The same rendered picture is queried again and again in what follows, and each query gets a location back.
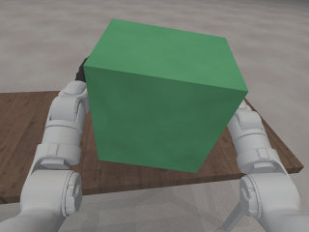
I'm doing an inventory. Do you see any left robot hand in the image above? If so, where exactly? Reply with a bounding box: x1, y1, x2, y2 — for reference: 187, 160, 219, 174
75, 56, 89, 83

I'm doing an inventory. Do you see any carton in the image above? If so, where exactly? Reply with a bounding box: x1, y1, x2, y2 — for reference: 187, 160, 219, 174
83, 18, 249, 173

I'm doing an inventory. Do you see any robot right forearm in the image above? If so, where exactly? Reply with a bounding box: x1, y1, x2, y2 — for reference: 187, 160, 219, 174
227, 100, 301, 210

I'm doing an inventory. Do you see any robot left forearm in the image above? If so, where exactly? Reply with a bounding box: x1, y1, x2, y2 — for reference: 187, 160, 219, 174
20, 80, 91, 210

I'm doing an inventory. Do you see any table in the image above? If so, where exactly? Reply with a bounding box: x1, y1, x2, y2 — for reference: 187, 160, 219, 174
0, 91, 304, 232

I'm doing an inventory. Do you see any right robot upper arm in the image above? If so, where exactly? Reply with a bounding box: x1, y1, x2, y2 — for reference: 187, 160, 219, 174
239, 172, 309, 232

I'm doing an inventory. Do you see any left robot upper arm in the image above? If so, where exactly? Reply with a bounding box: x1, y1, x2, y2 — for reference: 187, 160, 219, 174
0, 169, 82, 232

